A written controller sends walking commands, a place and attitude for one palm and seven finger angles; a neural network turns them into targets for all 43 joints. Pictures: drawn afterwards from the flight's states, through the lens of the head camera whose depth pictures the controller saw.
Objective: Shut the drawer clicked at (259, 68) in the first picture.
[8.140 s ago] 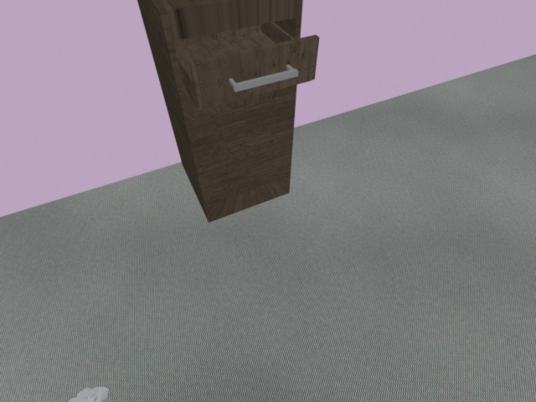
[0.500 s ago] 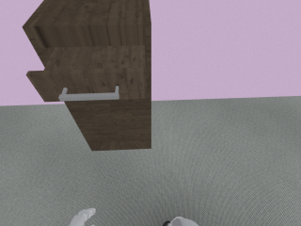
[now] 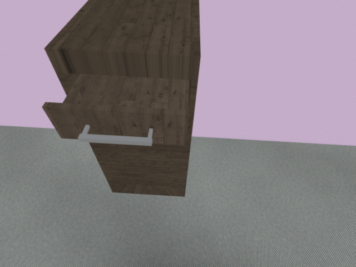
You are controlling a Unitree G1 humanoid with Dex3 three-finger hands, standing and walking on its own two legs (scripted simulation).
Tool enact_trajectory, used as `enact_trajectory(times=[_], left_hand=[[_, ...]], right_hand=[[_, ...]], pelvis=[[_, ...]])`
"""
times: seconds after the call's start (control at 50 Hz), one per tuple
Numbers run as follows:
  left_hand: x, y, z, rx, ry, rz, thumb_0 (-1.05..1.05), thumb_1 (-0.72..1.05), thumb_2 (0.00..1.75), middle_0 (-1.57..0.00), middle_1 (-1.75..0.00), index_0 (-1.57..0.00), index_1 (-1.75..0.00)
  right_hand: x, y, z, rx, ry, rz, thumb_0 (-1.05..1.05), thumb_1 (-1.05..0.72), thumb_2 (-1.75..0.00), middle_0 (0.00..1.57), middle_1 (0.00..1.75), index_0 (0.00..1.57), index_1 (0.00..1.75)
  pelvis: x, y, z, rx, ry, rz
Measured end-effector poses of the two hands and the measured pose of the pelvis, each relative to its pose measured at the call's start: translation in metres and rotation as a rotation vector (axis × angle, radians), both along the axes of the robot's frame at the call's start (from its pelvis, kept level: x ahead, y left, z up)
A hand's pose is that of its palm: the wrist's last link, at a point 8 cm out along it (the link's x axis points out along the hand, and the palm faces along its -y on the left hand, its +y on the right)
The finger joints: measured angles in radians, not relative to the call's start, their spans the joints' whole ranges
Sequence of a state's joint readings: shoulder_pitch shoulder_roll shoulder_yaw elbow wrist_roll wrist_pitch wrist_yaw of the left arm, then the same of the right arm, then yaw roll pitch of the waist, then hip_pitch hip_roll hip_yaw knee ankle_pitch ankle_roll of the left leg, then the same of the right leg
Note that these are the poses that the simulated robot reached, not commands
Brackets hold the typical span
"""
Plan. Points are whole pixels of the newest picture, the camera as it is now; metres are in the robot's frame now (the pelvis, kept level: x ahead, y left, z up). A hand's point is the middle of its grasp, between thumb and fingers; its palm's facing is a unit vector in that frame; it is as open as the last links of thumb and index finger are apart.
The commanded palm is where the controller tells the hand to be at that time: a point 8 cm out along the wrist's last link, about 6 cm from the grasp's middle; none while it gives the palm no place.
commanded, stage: come to a stop and stand still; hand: left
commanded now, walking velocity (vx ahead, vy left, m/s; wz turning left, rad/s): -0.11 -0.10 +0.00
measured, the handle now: (117, 134) +0.43 +0.22 +0.01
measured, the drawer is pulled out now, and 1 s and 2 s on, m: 0.15 0.15 0.15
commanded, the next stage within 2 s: look again from close up in 0.84 s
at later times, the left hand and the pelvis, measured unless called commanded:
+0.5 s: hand out of the picture -0.01 +0.16 -0.17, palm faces +0.02 -0.97 -0.23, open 7.4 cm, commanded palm none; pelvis -0.06 -0.02 -0.01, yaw +1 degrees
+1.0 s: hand out of the picture -0.10 +0.15 -0.18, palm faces +0.05 -0.98 -0.18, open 7.4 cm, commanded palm none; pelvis -0.09 -0.02 +0.00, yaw +1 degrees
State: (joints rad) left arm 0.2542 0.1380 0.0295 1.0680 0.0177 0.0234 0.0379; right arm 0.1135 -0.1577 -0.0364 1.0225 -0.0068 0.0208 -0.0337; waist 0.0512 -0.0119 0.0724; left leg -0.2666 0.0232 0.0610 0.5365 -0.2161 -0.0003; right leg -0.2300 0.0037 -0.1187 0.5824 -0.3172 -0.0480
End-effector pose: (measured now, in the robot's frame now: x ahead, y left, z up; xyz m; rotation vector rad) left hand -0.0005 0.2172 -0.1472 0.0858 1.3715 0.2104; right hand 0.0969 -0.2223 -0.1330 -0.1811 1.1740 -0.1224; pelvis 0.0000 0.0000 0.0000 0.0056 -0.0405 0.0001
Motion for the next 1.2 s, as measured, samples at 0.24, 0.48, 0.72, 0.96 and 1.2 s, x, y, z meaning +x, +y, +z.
enact_trajectory(times=[0.24,0.48,0.72,0.96,1.2], left_hand=[[-0.014,0.009,0.005,0.095,-0.040,-0.077,0.01,0.91,0.90,-0.20,-0.30,-0.20,-0.30],[-0.015,-0.010,0.004,0.062,-0.159,-0.117,0.01,0.90,0.90,-0.20,-0.30,-0.20,-0.30],[-0.054,-0.015,0.004,0.032,-0.083,-0.105,0.01,0.90,0.90,-0.20,-0.30,-0.21,-0.30],[-0.102,-0.021,-0.001,-0.001,0.017,-0.054,0.01,0.90,0.90,-0.20,-0.30,-0.20,-0.30],[-0.117,-0.023,-0.004,-0.026,0.042,-0.033,0.01,0.91,0.90,-0.20,-0.30,-0.20,-0.30]], right_hand=[[-0.040,-0.020,-0.013,0.039,-0.010,-0.027,0.00,-0.91,-0.90,0.20,0.30,0.20,0.30],[-0.142,-0.040,-0.025,0.013,0.088,-0.079,0.00,-0.91,-0.90,0.19,0.30,0.20,0.29],[-0.206,-0.025,-0.019,0.041,0.224,-0.094,0.00,-0.91,-0.90,0.20,0.30,0.20,0.30],[-0.182,-0.021,-0.016,0.036,0.172,-0.062,0.00,-0.91,-0.90,0.20,0.30,0.20,0.30],[-0.156,-0.025,-0.009,0.004,0.117,-0.035,0.01,-0.92,-0.90,0.20,0.30,0.20,0.30]], pelvis=[[-0.036,-0.021,-0.010,0.028,0.055,-0.026],[-0.061,-0.024,-0.016,-0.018,-0.030,0.010],[-0.080,-0.027,-0.008,-0.019,-0.004,0.008],[-0.085,-0.025,-0.005,-0.022,-0.004,0.013],[-0.085,-0.020,-0.003,-0.024,-0.004,0.017]])
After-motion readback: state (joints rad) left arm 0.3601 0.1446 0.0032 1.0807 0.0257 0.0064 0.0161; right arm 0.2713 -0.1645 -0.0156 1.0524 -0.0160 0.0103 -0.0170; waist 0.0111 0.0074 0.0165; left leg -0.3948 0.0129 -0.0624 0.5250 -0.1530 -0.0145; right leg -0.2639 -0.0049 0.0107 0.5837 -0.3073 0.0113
